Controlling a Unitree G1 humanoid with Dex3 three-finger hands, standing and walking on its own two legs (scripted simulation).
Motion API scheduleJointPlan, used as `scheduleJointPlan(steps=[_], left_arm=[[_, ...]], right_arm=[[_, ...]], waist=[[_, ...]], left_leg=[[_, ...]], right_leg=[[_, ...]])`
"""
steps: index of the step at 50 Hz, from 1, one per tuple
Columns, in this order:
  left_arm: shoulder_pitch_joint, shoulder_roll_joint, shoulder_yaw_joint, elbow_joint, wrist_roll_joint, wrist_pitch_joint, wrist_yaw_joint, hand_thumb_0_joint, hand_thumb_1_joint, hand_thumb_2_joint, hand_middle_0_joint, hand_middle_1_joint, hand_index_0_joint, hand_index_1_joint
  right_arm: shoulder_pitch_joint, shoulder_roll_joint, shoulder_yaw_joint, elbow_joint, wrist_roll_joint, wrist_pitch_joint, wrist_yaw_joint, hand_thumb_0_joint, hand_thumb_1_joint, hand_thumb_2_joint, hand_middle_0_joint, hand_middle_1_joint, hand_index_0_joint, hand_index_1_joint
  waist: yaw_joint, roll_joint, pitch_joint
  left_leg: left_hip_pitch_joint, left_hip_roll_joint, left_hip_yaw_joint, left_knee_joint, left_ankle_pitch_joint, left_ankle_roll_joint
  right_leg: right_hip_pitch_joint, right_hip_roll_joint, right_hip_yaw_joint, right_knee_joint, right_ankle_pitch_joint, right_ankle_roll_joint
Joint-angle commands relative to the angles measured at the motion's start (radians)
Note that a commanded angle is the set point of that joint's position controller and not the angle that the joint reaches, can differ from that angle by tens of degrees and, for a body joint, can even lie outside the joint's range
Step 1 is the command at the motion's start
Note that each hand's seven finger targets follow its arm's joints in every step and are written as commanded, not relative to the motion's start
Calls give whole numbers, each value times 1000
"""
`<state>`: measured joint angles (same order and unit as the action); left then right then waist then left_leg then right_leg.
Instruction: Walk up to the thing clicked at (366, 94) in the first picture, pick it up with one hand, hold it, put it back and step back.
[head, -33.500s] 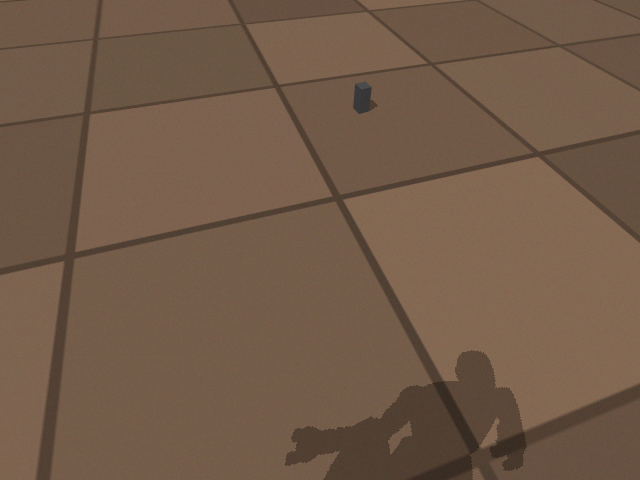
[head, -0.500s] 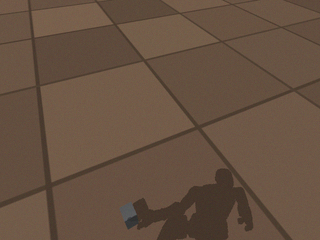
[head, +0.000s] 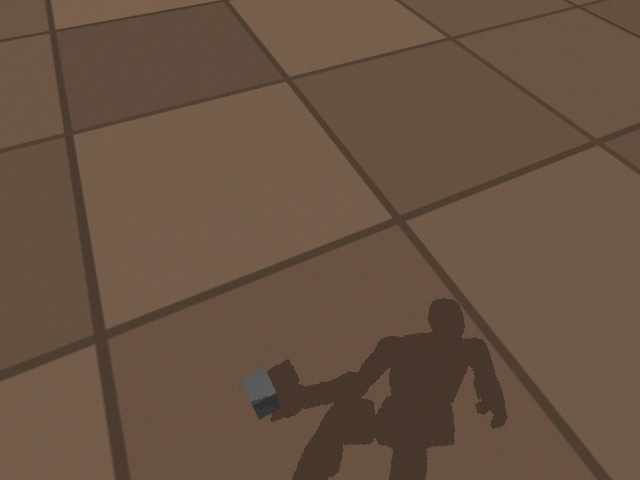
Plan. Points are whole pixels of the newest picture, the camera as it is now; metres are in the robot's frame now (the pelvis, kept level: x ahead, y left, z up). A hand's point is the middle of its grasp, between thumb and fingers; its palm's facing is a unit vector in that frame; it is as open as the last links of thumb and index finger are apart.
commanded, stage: step back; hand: left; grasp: from the side
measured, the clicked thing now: (261, 394) +0.42 +0.17 -0.70
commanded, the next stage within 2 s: none
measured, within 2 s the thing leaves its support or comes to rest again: neither
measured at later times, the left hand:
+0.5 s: hand out of the picture +0.07 +0.31 -0.17, palm faces -0.09 -0.92 -0.37, open 7.4 cm
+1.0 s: hand out of the picture -0.03 +0.34 -0.17, palm faces -0.01 -0.93 -0.36, open 7.4 cm
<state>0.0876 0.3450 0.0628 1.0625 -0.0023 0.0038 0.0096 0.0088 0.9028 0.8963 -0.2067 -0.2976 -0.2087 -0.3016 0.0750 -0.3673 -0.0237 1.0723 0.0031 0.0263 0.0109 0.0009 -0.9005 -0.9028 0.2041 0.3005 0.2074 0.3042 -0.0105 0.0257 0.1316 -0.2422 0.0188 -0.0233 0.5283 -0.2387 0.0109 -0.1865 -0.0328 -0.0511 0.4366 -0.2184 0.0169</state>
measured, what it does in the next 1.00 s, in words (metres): walks backwards: right foot, then left foot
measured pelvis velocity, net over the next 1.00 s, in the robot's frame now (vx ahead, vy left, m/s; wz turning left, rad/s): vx -0.17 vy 0.09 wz -0.01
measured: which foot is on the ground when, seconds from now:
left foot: down 0.00-0.60, up 0.62-0.88, down 0.90-1.00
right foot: down 0.00-0.16, up 0.18-0.52, down 0.54-0.92, up 0.94-1.00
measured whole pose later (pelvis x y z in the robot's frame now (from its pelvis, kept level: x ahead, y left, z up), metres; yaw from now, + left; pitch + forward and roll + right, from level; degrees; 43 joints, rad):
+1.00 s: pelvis -0.17 +0.09 -0.02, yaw -1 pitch -3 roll +0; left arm 0.11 0.39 0.08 0.79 0.02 0.08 0.02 0.01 0.90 0.90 -0.21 -0.30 -0.21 -0.30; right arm 0.16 -0.36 -0.04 0.87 -0.03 0.03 0.00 0.00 -0.90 -0.90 0.20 0.30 0.21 0.30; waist 0.00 -0.06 0.19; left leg -0.26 -0.03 -0.03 0.66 -0.34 0.03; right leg -0.46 0.06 0.13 0.92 -0.48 -0.01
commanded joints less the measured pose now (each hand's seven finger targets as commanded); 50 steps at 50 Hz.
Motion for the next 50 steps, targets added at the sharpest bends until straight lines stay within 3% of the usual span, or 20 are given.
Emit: scheduleJointPlan(steps=[1, 4, 6, 7, 8, 10, 15, 20, 24, 27, 28, 30, 31, 35, 42, 44, 45, 47, 48, 50], left_arm=[[-78, 296, 69, -152, 25, -8, 22, 0, 900, 900, -200, -300, -200, -300], [-144, 277, 60, -199, 31, -2, 22, 0, 900, 900, -200, -300, -200, -300], [-118, 240, 47, -219, 20, 12, 18, 0, 900, 900, -200, -300, -200, -300], [-103, 197, 42, -226, 5, 20, 19, 0, 900, 900, -200, -300, -200, -300], [-88, 176, 43, -230, 5, 32, 25, 0, 900, 900, -200, -300, -200, -300], [-25, 169, 35, -223, 8, 42, 33, 0, 900, 900, -200, -300, -200, -300], [31, 202, 44, -218, 4, 47, 35, 0, 900, 900, -200, -300, -200, -300], [-5, 201, 48, -264, 16, 26, 30, 0, 900, 900, -200, -300, -200, -300], [33, 191, 56, -261, 23, 17, 21, 0, 900, 900, -200, -300, -200, -300], [124, 185, 61, -226, 34, 7, 20, 0, 900, 900, -200, -300, -200, -300], [120, 231, 71, -233, 44, -2, 22, 0, 900, 900, -200, -300, -200, -300], [35, 332, 89, -283, 37, -2, 18, 0, 900, 900, -200, -300, -200, -300], [22, 314, 89, -309, 38, -6, 19, 0, 900, 900, -200, -300, -200, -300], [-20, 219, 75, -336, 27, 0, 25, 0, 900, 900, -200, -300, -200, -300], [71, 237, 75, -363, 38, 25, 24, 0, 900, 900, -200, -300, -200, -300], [26, 253, 71, -379, 21, 41, 15, 0, 900, 900, -200, -300, -200, -300], [37, 228, 60, -384, 19, 51, 11, 0, 900, 900, -200, -300, -200, -300], [56, 186, 60, -388, 15, 52, 16, 0, 900, 900, -200, -300, -200, -300], [-2, 223, 78, -389, 30, 53, 29, 0, 900, 900, -200, -300, -200, -300], [15, 236, 85, -361, 26, 49, 20, 0, 900, 900, -200, -300, -200, -300]], right_arm=[[95, -183, -62, -81, -9, 17, -5, 0, -900, -900, 200, 300, 200, 300], [152, -174, -69, -103, -1, 16, 4, 0, -900, -900, 200, 300, 200, 300], [144, -207, -79, -125, -11, -2, -4, 0, -900, -900, 200, 300, 200, 300], [108, -273, -94, -137, -23, -9, -9, 0, -900, -900, 200, 300, 200, 300], [137, -303, -105, -143, -34, -15, -15, 0, -900, -900, 200, 300, 200, 300], [136, -307, -106, -171, -30, -21, -25, 0, -900, -900, 200, 300, 200, 300], [25, -223, -90, -233, -33, -16, -52, 0, -900, -900, 200, 300, 200, 300], [127, -219, -101, -243, -24, -16, -59, 0, -900, -900, 200, 300, 200, 300], [102, -232, -100, -264, -18, -10, -52, 0, -900, -900, 200, 300, 200, 300], [35, -230, -91, -280, -4, -2, -44, 0, -900, -900, 200, 300, 200, 300], [28, -201, -83, -289, 5, -4, -41, 0, -900, -900, 200, 300, 200, 300], [10, -178, -76, -288, 6, 9, -48, 0, -900, -900, 200, 300, 200, 300], [52, -207, -85, -272, -1, 12, -50, 0, -900, -900, 200, 300, 200, 300], [112, -193, -68, -239, 2, 5, -42, 0, -900, -900, 200, 300, 200, 300], [124, -172, -62, -277, -9, -18, -46, 0, -900, -900, 200, 300, 200, 300], [197, -171, -74, -249, -24, -27, -45, 0, -900, -900, 200, 300, 200, 300], [182, -195, -90, -253, -38, -30, -44, 0, -900, -900, 200, 300, 200, 300], [81, -358, -119, -292, -55, -29, -34, 0, -900, -900, 200, 300, 200, 300], [82, -398, -128, -304, -40, -31, -34, 0, -900, -900, 200, 300, 200, 300], [10, -312, -102, -308, -45, -37, -38, 0, -900, -900, 200, 300, 200, 300]], waist=[[-16, -210, -167], [-53, -219, -181], [-37, -65, -173], [-19, 125, -161], [-26, 165, -155], [-21, 132, -199], [31, 118, -180], [-36, 78, -183], [-29, 92, -198], [27, 29, -223], [22, -78, -240], [50, -330, -134], [36, -274, -100], [2, -123, -129], [44, -227, -235], [-8, -211, -235], [2, -165, -212], [13, 175, -161], [-47, 215, -124], [2, 116, -78]], left_leg=[[-1, -58, -9, 357, -247, 35], [16, -18, -37, 257, -174, 56], [-12, 56, -82, -49, 283, 46], [31, 161, -263, -123, 536, 79], [154, 235, -386, -141, 695, 118], [189, 268, -364, -80, 862, 134], [202, 165, -187, -46, 688, 95], [306, 203, -216, -12, 659, 164], [234, 192, -204, 7, 565, 154], [93, 171, -183, 84, 387, 130], [-39, 108, -141, 156, 237, 91], [-163, -130, -53, 517, -386, 0], [-157, -105, -125, 631, -418, -16], [-203, -164, -137, 690, -280, -20], [-167, -43, -21, 129, -239, -26], [-4, -50, 42, -147, 36, -13], [78, -20, -35, -147, 135, -1], [78, 340, -478, -217, 267, 175], [-107, 446, -573, -254, 218, 303], [-123, 327, -367, -216, 223, 250]], right_leg=[[-80, -339, 289, -85, 333, -272], [-100, -285, 198, 26, 344, -211], [-46, -136, 93, 218, 248, -103], [-142, 25, 51, 384, 58, -54], [-303, 131, 125, 476, -364, -51], [-324, 130, 218, 625, -416, -57], [-332, 122, 232, 694, -236, -42], [-318, 87, 176, 455, -247, -7], [-189, 68, 110, 251, -199, -32], [10, 46, 116, -7, 77, -71], [97, -49, 260, 19, 260, -109], [-46, -355, 613, -81, 456, -359], [-91, -370, 633, -73, 483, -384], [-24, -167, 307, -14, 491, -242], [220, -157, 268, 121, 509, -213], [114, -120, 221, 218, 422, -162], [-29, -78, 228, 245, 267, -115], [-332, 179, 157, 533, -387, -41], [-249, 135, 255, 712, -461, -28], [-261, 135, 281, 829, -339, -38]])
